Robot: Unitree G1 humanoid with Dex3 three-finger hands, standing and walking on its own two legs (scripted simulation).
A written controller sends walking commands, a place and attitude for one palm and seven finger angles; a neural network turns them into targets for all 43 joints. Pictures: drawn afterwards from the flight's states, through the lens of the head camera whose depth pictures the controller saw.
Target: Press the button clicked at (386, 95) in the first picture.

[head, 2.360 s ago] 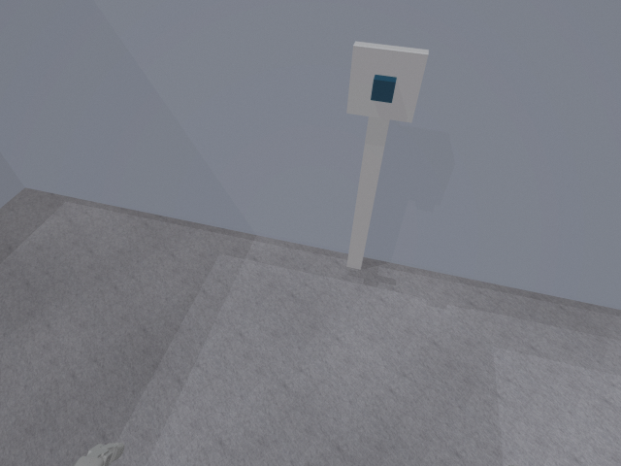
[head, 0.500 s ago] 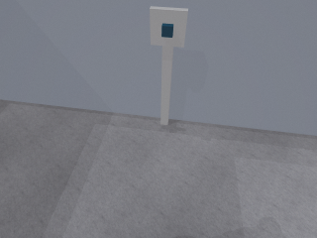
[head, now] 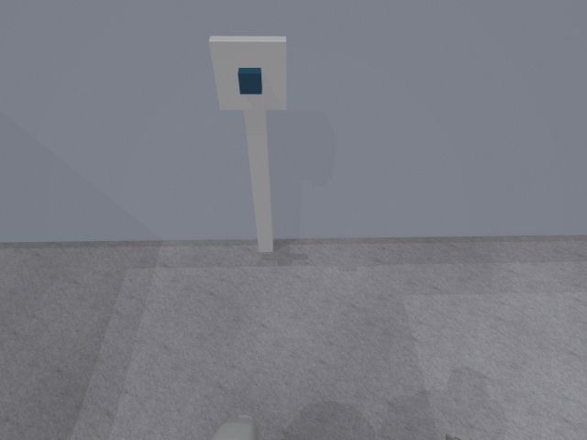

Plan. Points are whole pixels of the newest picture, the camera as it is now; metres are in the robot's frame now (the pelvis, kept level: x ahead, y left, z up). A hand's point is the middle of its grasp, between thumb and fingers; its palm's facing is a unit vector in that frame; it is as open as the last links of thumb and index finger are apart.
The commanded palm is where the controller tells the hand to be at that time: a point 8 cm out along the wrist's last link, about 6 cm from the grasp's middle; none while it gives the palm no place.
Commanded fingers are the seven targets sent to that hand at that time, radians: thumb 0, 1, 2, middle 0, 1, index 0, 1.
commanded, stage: walk to a spot facing it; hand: left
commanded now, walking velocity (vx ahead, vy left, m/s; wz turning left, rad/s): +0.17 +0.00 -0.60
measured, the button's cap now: (250, 80) +0.88 +0.23 +0.03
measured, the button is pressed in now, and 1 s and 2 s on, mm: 0 0 0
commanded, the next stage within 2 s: none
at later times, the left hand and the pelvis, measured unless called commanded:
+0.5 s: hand (176, 359) +0.26 +0.25 -0.17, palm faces -0.30 -0.94 -0.20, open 7.4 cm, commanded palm none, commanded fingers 0.00 0.90 0.90 -0.20 -0.30 -0.20 -0.30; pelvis +0.10 +0.08 +0.00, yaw -20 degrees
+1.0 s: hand (244, 341) +0.30 +0.13 -0.16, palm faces -0.57 -0.78 -0.26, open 7.4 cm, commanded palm none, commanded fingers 0.00 0.90 0.90 -0.20 -0.30 -0.20 -0.30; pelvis +0.11 +0.03 -0.01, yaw -38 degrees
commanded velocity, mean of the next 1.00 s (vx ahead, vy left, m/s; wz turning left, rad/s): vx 0.00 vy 0.00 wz -0.60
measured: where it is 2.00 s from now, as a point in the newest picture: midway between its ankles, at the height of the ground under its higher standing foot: outside the picture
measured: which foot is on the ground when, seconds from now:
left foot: up 0.00-0.08, down 0.10-0.76, up 0.78-1.00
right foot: down 0.00-0.10, up 0.12-0.74, down 0.76-1.00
